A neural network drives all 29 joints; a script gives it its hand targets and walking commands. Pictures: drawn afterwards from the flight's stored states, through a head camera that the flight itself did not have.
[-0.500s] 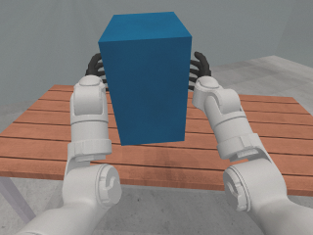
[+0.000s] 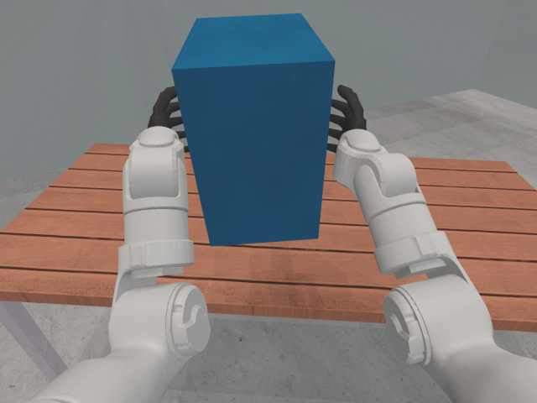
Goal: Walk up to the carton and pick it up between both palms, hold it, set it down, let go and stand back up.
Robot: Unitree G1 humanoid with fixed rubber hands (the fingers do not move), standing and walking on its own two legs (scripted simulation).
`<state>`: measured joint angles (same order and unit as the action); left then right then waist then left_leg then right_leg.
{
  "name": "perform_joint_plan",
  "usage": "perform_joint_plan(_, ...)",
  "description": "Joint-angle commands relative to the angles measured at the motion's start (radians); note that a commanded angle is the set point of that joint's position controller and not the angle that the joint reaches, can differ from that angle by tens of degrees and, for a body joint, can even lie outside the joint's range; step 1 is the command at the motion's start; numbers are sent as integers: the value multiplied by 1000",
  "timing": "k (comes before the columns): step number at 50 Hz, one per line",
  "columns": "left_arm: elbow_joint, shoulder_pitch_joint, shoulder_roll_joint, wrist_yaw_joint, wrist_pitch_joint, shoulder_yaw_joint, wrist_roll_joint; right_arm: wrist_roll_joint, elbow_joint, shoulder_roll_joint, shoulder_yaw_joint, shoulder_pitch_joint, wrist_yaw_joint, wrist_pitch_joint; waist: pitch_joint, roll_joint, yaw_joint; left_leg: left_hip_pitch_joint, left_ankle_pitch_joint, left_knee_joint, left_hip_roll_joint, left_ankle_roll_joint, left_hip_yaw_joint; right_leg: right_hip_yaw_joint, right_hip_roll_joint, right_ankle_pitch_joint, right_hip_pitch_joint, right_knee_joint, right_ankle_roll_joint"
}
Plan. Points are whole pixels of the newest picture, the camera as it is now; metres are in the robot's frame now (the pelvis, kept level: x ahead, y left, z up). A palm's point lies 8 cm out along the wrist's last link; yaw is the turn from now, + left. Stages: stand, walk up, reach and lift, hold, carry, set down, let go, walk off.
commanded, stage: hold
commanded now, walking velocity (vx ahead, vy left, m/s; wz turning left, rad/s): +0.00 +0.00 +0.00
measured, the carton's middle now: (256, 127) +0.44 +0.00 +0.26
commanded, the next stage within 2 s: none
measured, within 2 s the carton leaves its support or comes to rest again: neither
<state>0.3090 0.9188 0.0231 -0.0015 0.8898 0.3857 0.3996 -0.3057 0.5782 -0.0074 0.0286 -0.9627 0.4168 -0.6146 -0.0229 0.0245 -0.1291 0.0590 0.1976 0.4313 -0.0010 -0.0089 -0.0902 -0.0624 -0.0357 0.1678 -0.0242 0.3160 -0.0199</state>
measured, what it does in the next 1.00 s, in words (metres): stands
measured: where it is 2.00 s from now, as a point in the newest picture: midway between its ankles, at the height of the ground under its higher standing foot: outside the picture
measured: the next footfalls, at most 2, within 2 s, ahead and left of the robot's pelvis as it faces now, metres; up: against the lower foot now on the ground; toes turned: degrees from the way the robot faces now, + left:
none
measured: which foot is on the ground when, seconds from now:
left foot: down 0.00-1.00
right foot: down 0.00-1.00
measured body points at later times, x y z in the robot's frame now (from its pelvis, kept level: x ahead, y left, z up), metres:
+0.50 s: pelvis +0.00 +0.00 +0.00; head -0.08 +0.03 +0.44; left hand +0.39 +0.14 +0.28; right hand +0.37 -0.12 +0.28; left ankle +0.04 +0.12 -0.74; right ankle +0.02 -0.11 -0.74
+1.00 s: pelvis +0.00 +0.00 +0.00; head -0.08 +0.02 +0.44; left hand +0.39 +0.13 +0.27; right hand +0.37 -0.13 +0.28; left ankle +0.04 +0.12 -0.74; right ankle +0.02 -0.11 -0.74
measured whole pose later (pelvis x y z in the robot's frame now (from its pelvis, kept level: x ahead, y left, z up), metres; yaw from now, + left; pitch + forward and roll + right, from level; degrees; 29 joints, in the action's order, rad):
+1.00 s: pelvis +0.00 +0.00 +0.00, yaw +0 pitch -10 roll -2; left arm 0.32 0.92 0.03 0.00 0.89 0.40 0.41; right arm -0.32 0.59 -0.01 0.02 -0.97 0.43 -0.62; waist -0.02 0.03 -0.12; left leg 0.05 0.20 0.43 0.00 -0.01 -0.08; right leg -0.06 -0.04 0.17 -0.03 0.32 -0.02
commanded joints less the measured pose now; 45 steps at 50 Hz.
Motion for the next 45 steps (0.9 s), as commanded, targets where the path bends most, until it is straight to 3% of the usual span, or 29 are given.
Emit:
perform_joint_plan(1,-70,878,531,-184,-82,-363,-210,-154,-276,590,-255,-957,-194,66,-430,-60,31,-3,-151,-124,-52,-24,86,-6,-43,-101,-149,-35,80)
perform_joint_plan(2,-71,868,528,-184,-89,-371,-221,-148,-268,605,-265,-960,-195,68,-431,-41,34,17,-154,-126,-54,-16,87,7,-34,-117,-161,-41,82)
perform_joint_plan(4,-77,889,552,-183,-92,-382,-229,-148,-310,617,-260,-984,-195,82,-483,-62,33,7,-157,-119,-53,-18,88,6,-35,-126,-171,-29,86)
perform_joint_plan(7,-89,884,559,-178,-95,-389,-253,-171,-338,633,-275,-995,-185,85,-520,-51,21,-42,-254,-81,-63,-21,88,0,-41,-237,-170,-24,90)
perform_joint_plan(8,-90,883,546,-183,-92,-378,-246,-168,-320,628,-277,-982,-176,78,-537,-36,7,-72,-243,-76,-68,-20,93,3,-38,-236,-167,-22,95)
perform_joint_plan(10,-136,913,555,-183,-92,-410,-259,-172,-307,620,-258,-950,-174,70,-512,-81,-2,-61,-239,-82,-65,-32,87,5,-34,-220,-147,-24,86)
perform_joint_plan(14,-94,902,555,-190,-87,-411,-246,-140,-267,596,-224,-939,-182,70,-463,-102,-9,-8,-142,-115,-51,-27,80,4,-32,-127,-136,-31,79)
perform_joint_plan(20,-110,872,543,-206,-80,-405,-242,-168,-321,597,-262,-948,-168,67,-511,-90,-9,-36,-249,-81,-61,-35,87,4,-33,-250,-197,-14,92)
perform_joint_plan(23,-87,894,548,-209,-82,-411,-238,-150,-274,579,-223,-937,-172,61,-467,-125,-24,-31,-192,-100,-61,-49,82,-3,-40,-162,-152,-27,79)
perform_joint_plan(25,-79,918,537,-207,-88,-400,-232,-126,-240,574,-192,-927,-183,57,-440,-116,-32,9,-123,-129,-49,-41,79,2,-34,-91,-139,-35,77)
perform_joint_plan(30,-81,899,575,-196,-93,-391,-242,-150,-285,577,-219,-968,-193,75,-507,-122,-11,-30,-233,-94,-44,-52,78,-15,-50,-172,-161,-10,71)
perform_joint_plan(31,-108,895,571,-194,-94,-391,-252,-167,-322,596,-236,-970,-188,80,-543,-100,-2,-60,-287,-76,-54,-49,86,-15,-51,-227,-169,-11,80)
perform_joint_plan(33,-78,879,545,-195,-90,-364,-238,-165,-318,596,-248,-968,-179,77,-520,-61,6,-72,-275,-72,-63,-34,87,-8,-39,-243,-164,-17,89)
perform_joint_plan(36,-119,895,565,-189,-94,-398,-255,-170,-349,603,-260,-977,-177,80,-533,-83,-2,-64,-270,-71,-58,-45,87,-11,-48,-214,-164,-14,82)
perform_joint_plan(37,-75,879,566,-190,-91,-393,-245,-157,-337,586,-249,-977,-176,77,-505,-73,-8,-52,-239,-81,-59,-40,84,-6,-46,-199,-151,-21,80)
perform_joint_plan(41,-129,874,561,-190,-87,-410,-244,-160,-306,580,-249,-926,-178,69,-492,-97,-16,-70,-284,-72,-54,-54,84,-10,-48,-227,-146,-20,73)
perform_joint_plan(43,-122,874,538,-194,-86,-394,-239,-170,-309,595,-256,-913,-174,61,-494,-85,-5,-65,-262,-77,-59,-46,88,-5,-42,-223,-167,-15,80)
perform_joint_plan(44,-124,877,568,-193,-86,-412,-245,-176,-352,584,-260,-952,-177,69,-521,-108,0,-50,-251,-76,-57,-45,83,1,-45,-205,-167,-14,81)
perform_joint_plan(45,-128,889,564,-191,-89,-418,-252,-184,-350,590,-260,-971,-178,72,-512,-101,-11,-48,-256,-76,-58,-41,86,1,-44,-209,-163,-19,77)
